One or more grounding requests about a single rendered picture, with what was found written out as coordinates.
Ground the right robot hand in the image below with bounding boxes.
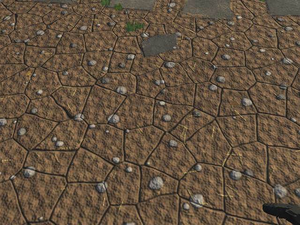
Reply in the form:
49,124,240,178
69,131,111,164
262,202,300,225

